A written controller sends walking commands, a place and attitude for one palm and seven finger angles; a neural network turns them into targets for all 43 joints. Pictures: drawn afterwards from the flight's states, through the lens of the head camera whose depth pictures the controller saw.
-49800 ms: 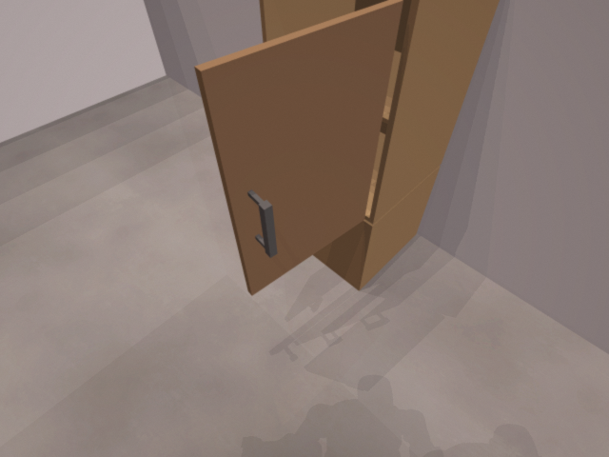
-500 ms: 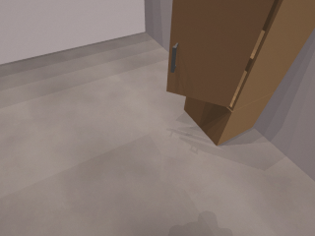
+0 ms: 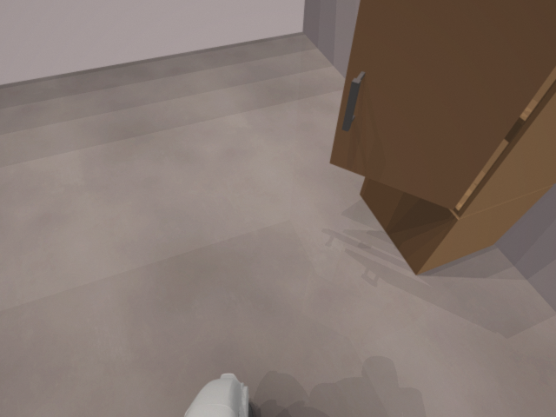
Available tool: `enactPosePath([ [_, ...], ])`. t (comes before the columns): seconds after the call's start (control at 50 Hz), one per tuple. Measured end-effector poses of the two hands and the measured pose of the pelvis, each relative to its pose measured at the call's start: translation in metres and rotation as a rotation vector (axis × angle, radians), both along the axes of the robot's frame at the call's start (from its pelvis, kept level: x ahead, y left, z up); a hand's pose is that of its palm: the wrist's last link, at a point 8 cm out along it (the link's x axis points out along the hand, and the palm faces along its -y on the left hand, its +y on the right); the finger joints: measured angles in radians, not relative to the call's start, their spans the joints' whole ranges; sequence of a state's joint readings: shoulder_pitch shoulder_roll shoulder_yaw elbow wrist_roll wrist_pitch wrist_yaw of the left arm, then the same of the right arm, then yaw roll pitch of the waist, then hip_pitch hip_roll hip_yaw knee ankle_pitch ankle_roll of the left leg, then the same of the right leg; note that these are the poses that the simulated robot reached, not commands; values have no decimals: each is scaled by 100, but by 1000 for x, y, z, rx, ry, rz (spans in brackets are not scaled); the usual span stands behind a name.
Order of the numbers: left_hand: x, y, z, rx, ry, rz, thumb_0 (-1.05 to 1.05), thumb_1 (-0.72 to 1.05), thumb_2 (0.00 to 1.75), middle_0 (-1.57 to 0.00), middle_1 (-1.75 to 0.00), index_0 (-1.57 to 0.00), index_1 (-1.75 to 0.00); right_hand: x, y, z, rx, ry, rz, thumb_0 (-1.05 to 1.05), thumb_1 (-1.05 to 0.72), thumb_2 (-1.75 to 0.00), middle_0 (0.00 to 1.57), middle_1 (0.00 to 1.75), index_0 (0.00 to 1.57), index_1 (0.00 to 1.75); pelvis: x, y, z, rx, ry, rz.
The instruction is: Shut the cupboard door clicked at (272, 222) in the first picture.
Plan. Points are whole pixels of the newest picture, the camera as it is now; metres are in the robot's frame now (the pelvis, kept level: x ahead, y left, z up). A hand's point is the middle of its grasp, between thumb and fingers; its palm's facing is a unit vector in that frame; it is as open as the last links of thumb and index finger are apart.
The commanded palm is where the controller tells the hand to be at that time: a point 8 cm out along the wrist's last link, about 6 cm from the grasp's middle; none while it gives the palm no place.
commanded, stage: turn to face it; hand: left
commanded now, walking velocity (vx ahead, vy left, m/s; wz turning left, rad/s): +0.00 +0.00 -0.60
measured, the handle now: (353, 102) +0.86 -0.14 -0.07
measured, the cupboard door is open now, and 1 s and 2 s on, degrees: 40 40 40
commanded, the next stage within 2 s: take the last steps up to it in 0.78 s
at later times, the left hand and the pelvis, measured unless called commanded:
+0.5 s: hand (171, 369) +0.20 +0.20 -0.16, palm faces -0.13 -0.95 -0.27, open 7.4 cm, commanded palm none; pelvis +0.11 +0.02 +0.00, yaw -13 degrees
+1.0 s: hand (204, 304) +0.32 +0.17 -0.15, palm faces -0.37 -0.90 -0.24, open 7.4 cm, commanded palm none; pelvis +0.16 +0.03 +0.00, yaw -22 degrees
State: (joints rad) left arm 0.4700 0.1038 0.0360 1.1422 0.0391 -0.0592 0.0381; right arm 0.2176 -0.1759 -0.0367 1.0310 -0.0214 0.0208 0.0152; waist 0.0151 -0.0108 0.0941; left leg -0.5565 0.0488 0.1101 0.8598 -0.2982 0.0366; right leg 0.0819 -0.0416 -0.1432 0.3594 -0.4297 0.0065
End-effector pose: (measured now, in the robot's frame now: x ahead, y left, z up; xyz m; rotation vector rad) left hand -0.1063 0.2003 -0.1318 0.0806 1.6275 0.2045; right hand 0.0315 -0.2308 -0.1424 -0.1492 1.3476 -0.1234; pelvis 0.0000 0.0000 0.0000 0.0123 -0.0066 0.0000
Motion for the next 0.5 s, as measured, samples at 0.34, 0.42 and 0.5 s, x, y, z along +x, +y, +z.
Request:
enactPosePath([
  [0.34,226,43,-12,56,-312,-163,0,91,90,-20,-30,-20,-30,129,20,-10,12,-193,-58,0,-92,-90,20,30,20,30,81,14,-13,-1,-13,-143],
  [0.42,273,44,-3,84,-376,-230,0,91,90,-20,-30,-20,-30,128,7,-12,15,-161,-120,0,-92,-90,20,30,20,30,95,11,-12,1,0,-176],
  [0.5,310,48,9,81,-377,-299,0,91,90,-20,-30,-20,-30,125,-1,5,-26,-161,-185,1,-92,-90,20,30,20,30,111,15,2,5,18,-221],
])
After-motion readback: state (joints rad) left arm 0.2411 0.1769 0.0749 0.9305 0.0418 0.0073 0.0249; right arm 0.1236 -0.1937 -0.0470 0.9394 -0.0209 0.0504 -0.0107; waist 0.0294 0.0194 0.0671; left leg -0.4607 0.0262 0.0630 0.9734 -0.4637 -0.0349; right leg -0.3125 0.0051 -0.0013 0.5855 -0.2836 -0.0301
